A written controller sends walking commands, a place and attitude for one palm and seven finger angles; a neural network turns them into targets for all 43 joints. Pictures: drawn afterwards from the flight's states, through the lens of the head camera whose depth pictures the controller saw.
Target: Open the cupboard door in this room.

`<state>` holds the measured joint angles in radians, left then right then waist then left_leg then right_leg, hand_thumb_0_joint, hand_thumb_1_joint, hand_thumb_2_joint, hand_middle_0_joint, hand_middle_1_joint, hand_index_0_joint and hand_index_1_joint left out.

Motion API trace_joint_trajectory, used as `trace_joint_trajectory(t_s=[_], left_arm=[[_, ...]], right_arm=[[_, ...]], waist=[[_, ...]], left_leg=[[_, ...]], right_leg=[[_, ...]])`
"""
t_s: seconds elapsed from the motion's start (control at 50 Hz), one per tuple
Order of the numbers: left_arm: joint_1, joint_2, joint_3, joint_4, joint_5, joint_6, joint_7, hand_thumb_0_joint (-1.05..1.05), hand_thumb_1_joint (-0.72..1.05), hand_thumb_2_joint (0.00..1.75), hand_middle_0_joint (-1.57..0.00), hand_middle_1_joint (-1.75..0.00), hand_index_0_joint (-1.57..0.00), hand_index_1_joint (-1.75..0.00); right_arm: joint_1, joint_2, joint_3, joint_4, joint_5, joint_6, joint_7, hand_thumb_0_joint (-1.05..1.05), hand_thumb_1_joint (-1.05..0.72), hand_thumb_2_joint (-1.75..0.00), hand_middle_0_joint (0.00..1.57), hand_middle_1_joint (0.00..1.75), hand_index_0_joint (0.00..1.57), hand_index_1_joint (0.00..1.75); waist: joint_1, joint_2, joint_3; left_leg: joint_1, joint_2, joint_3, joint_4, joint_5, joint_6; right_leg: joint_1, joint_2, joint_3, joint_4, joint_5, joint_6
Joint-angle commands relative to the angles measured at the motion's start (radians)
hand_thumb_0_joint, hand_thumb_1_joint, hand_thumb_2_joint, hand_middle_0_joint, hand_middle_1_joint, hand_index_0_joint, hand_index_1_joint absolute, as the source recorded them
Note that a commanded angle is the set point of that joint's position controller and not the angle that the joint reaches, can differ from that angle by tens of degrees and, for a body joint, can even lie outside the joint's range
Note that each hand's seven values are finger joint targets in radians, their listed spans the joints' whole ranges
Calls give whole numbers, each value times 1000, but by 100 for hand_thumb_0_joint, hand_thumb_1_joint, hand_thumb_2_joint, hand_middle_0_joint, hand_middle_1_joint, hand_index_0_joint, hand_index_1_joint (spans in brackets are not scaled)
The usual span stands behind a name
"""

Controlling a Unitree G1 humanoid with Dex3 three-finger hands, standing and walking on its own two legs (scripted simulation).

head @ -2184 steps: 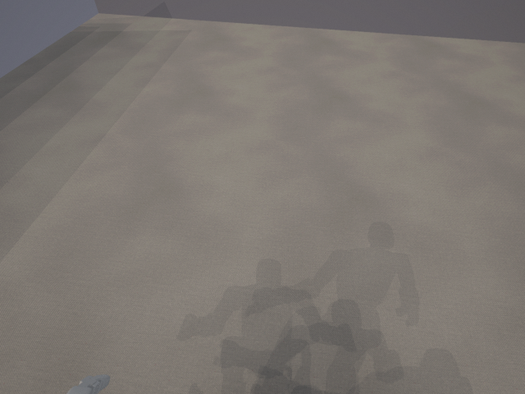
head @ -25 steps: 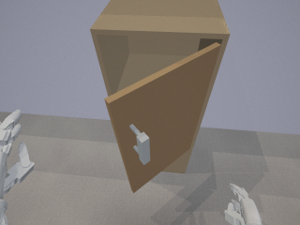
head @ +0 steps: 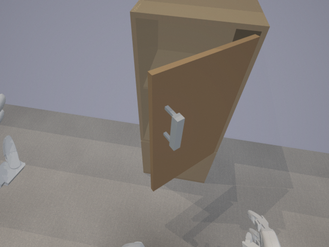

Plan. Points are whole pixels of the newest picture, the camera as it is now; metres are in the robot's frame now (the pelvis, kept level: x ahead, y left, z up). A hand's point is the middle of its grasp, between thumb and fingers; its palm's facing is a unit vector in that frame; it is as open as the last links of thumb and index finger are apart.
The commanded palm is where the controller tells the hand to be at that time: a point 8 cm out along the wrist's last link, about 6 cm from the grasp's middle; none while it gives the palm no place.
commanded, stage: step back with the hand held close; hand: left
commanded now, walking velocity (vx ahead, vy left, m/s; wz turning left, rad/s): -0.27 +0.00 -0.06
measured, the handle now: (171, 128) +0.41 +0.01 +0.06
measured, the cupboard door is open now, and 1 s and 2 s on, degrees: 44 44 44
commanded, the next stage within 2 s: stop stepping back and stand still in 0.44 s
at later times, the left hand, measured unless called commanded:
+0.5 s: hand out of the picture +0.11 +0.26 +0.20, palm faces +0.36 -0.84 -0.41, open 7.4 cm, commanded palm +0.04 +0.31 +0.20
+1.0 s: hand out of the picture +0.00 +0.23 +0.17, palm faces +0.40 -0.84 -0.36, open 7.4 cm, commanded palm -0.07 +0.27 +0.20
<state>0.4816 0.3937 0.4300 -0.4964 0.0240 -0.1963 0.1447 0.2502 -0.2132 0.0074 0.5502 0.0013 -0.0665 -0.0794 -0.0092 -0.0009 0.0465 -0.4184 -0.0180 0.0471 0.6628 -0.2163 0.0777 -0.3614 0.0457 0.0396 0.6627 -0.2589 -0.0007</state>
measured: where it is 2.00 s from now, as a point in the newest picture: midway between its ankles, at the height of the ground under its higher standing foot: outside the picture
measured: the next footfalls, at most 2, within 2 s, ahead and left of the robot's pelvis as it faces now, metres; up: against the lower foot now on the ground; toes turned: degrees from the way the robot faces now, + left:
left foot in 0.22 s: +0.03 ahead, +0.12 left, +0.00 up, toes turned +1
right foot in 0.64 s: -0.24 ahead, -0.10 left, +0.00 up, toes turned -8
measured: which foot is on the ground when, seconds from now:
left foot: down 0.00-0.06, up 0.08-0.20, down 0.22-0.64, up 0.66-0.90, down 0.92-1.00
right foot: down 0.00-0.22, up 0.24-0.62, down 0.64-1.00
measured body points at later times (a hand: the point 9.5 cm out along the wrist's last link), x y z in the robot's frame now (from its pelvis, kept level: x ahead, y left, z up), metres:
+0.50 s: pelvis -0.13 +0.02 +0.02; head -0.09 +0.05 +0.47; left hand +0.08 +0.30 +0.22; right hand +0.05 -0.20 -0.04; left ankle -0.01 +0.12 -0.72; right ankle -0.22 -0.12 -0.66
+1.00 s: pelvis -0.24 -0.01 +0.01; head -0.26 +0.00 +0.46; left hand -0.03 +0.28 +0.19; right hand -0.14 -0.30 -0.07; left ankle -0.23 +0.08 -0.72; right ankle -0.30 -0.10 -0.71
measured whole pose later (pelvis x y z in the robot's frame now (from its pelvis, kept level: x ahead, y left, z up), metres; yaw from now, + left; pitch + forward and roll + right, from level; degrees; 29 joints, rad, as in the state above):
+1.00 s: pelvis -0.24 -0.01 +0.01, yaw -6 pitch -1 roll +2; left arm 0.48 0.35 0.40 -0.37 -0.02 -0.18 0.18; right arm 0.29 -0.26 -0.02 0.68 0.00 -0.11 -0.08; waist -0.03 -0.06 -0.06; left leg -0.24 -0.03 0.12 0.54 -0.29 0.05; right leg -0.20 -0.01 -0.02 0.65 -0.38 -0.01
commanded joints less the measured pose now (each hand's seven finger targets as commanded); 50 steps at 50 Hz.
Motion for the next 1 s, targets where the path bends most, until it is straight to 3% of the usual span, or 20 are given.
trace_joint_trajectory(t_s=[0.0,0.04,0.1,0.16,0.18,0.2,0.24,0.32,0.46,0.56,0.6,0.62,0.64,0.68,0.72,0.76,0.84,0.92,0.96,0.98], left_arm=[[7,209,155,-232,-30,-87,22,0,90,90,-20,-30,-20,-30],[-11,193,111,-237,-45,-81,28,0,90,90,-20,-30,-20,-30],[-35,198,105,-220,-43,-74,37,0,90,90,-20,-30,-20,-30],[-31,212,122,-245,-49,-74,38,0,90,90,-20,-30,-20,-30],[-36,211,126,-283,-52,-86,37,0,90,90,-20,-30,-20,-30],[-46,241,160,-325,-34,-102,44,0,90,90,-20,-30,-20,-30],[-15,222,169,-309,-47,-114,42,0,90,90,-20,-30,-20,-30],[22,179,128,-383,-68,-98,34,0,90,90,-20,-30,-20,-30],[14,169,96,-279,-87,-39,27,0,90,90,-20,-30,-20,-30],[144,231,168,-307,-114,-49,14,0,90,90,-20,-30,-20,-30],[206,321,242,-349,-107,-62,11,0,90,90,-20,-30,-20,-30],[203,354,259,-357,-111,-69,14,0,90,90,-20,-30,-20,-30],[151,385,289,-380,-109,-77,28,0,90,90,-20,-30,-20,-30],[156,259,206,-267,-97,-56,18,0,90,90,-20,-30,-20,-30],[114,236,183,-190,-87,-45,33,0,90,90,-20,-30,-20,-30],[20,205,128,-100,-73,-50,36,0,90,90,-20,-30,-20,-30],[-107,167,43,-18,-52,-49,41,0,90,90,-20,-30,-20,-30],[-85,204,68,-172,-48,-77,43,0,90,90,-20,-30,-20,-30],[-49,235,94,-260,-44,-92,44,0,90,90,-20,-30,-20,-30],[-48,241,101,-270,-36,-89,40,0,90,90,-20,-30,-20,-30]], right_arm=[[-104,-136,-75,-146,2,-68,3,0,-90,-90,20,30,20,30],[-94,-114,-73,-101,-1,-56,19,0,-90,-90,20,30,20,30],[-133,-103,-63,-93,-6,-47,22,0,-90,-90,20,30,20,30],[-137,-103,-49,-86,2,-45,7,0,-90,-90,20,30,20,30],[-145,-128,-54,-91,0,-53,-1,0,-90,-90,20,30,20,30],[-180,-157,-73,-100,-8,-61,-12,0,-90,-90,20,30,20,30],[-116,-103,-78,-72,-29,-104,1,0,-90,-90,20,30,20,30],[-115,-114,-95,-50,-12,-131,23,0,-90,-90,20,30,20,30],[-145,-112,-69,-33,-17,-129,31,0,-90,-90,20,30,20,30],[-162,-100,-55,-84,-8,-104,39,0,-90,-90,20,30,20,30],[-152,-76,-49,-97,-5,-78,46,0,-90,-90,20,30,20,30],[-182,-71,-36,-108,-2,-65,44,0,-90,-90,20,30,20,30],[-172,-87,-27,-103,-10,-73,40,0,-90,-90,20,30,20,30],[-130,-76,-41,-68,18,-89,33,0,-90,-90,20,30,20,30],[-150,-83,-33,-58,10,-83,14,0,-90,-90,20,30,20,30],[-138,-101,-33,-37,4,-91,1,0,-90,-90,20,30,20,30],[-108,-130,-56,-21,2,-111,-12,0,-90,-90,20,30,20,30],[-96,-165,-66,-65,10,-108,-2,0,-90,-90,20,30,20,30],[-87,-128,-46,-59,-13,-116,7,0,-90,-90,20,30,20,30],[-103,-127,-47,-51,-22,-125,10,0,-90,-90,20,30,20,30]], waist=[[0,-53,-99],[-6,-193,-97],[-6,-176,-103],[-9,-62,-91],[-3,102,-90],[9,348,-103],[-2,275,-197],[5,151,-240],[-15,247,-200],[21,252,-252],[18,11,-248],[39,-186,-204],[33,-164,-170],[-1,-175,-187],[-12,-106,-150],[-6,-60,-101],[2,-149,-50],[-6,84,-126],[-8,243,-146],[-2,234,-105]], left_leg=[[-149,82,-122,-119,-376,-10],[93,7,-63,227,-227,-74],[90,35,-83,282,-213,-73],[155,27,-47,-148,-119,-73],[102,115,-144,-301,-61,-43],[-50,307,-340,-391,12,32],[13,409,-351,-381,226,107],[275,336,-204,-259,579,76],[219,319,-211,-440,116,51],[142,179,-67,-438,-167,-46],[168,34,44,-101,-141,-114],[65,0,0,187,-154,-118],[-97,9,-49,348,-178,-114],[-211,37,-78,383,-96,-104],[-152,50,-24,238,-60,-98],[-46,34,18,95,-68,-72],[100,17,51,-142,-105,-25],[313,143,-145,-231,219,50],[376,233,-294,-268,446,92],[283,270,-324,-343,322,96]], right_leg=[[110,-132,247,-207,-45,-57],[-183,-316,415,-418,-199,-157],[-152,-336,340,-378,33,-166],[-94,-205,175,-224,161,-66],[-41,-114,105,-83,141,-20],[58,-23,16,154,14,27],[-27,10,46,503,-254,23],[-140,2,5,448,-236,39],[7,18,-66,160,-275,39],[262,34,-161,-264,-147,-13],[145,-161,19,-464,-78,-80],[41,-346,266,-518,-65,-131],[42,-415,283,-492,114,-161],[222,-294,137,-310,516,-74],[230,-287,115,-295,540,-113],[182,-276,112,-312,397,-101],[154,-271,147,-313,90,-77],[85,-123,36,-46,328,23],[-51,-61,-70,74,-95,17],[-21,-53,-71,110,-248,10]])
